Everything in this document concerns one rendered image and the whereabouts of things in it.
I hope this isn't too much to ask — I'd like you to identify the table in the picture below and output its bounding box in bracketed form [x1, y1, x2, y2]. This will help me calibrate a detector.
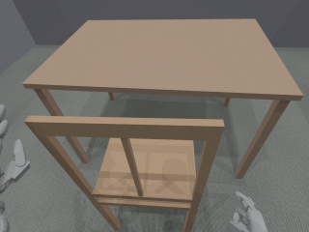
[22, 18, 303, 179]

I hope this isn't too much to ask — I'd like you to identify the chair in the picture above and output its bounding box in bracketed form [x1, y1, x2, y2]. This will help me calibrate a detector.
[24, 115, 225, 232]

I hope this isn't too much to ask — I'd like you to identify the robot left hand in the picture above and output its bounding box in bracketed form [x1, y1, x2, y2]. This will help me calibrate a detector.
[0, 104, 30, 194]

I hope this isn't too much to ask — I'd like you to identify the robot right hand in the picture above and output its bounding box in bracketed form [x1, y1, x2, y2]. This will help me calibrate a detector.
[230, 191, 268, 232]

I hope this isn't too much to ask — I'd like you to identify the robot left forearm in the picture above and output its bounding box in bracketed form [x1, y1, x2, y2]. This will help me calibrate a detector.
[0, 200, 10, 232]

